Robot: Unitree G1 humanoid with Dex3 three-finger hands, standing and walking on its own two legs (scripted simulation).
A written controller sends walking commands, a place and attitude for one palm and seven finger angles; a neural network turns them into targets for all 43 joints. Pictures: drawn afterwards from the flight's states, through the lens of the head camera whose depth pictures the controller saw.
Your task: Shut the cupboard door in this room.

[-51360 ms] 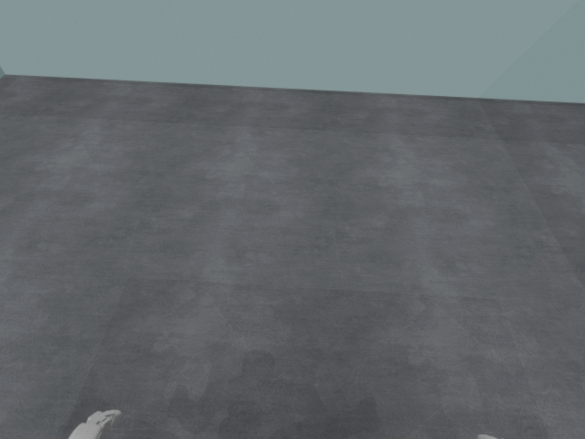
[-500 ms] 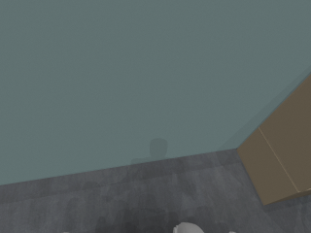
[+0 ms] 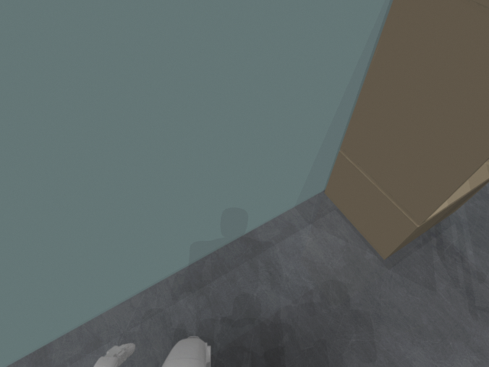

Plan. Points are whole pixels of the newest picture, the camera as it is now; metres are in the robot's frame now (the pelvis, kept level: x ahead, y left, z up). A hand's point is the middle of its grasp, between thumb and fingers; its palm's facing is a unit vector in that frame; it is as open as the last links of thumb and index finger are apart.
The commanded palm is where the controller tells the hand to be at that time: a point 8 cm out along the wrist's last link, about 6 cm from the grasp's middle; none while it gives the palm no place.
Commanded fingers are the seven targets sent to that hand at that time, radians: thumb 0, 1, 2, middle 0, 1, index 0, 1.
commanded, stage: walk to a spot facing it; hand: left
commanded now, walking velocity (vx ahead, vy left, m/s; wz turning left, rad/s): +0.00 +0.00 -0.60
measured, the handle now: out of the picture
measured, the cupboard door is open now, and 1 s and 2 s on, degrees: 45 45 45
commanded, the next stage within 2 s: turn to face it in 1.44 s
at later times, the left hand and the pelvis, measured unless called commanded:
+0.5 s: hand (130, 348) +0.16 +0.23 -0.16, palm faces -0.27 -0.94 -0.19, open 7.4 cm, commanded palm none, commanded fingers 0.00 0.90 0.90 -0.20 -0.30 -0.20 -0.30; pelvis +0.03 +0.05 +0.01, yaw -19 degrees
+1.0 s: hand (236, 278) +0.29 +0.04 -0.16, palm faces -0.54 -0.81 -0.21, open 7.3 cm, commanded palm none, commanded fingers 0.00 0.90 0.90 -0.20 -0.30 -0.20 -0.30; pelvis +0.14 -0.08 +0.00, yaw -34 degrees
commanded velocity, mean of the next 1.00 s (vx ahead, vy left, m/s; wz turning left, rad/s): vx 0.23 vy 0.00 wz -0.50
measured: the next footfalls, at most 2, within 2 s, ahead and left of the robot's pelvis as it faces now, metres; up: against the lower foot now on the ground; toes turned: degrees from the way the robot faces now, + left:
left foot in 0.22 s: +0.07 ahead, +0.14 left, +0.00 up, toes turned -5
right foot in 0.74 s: +0.09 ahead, -0.16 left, +0.00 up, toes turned -37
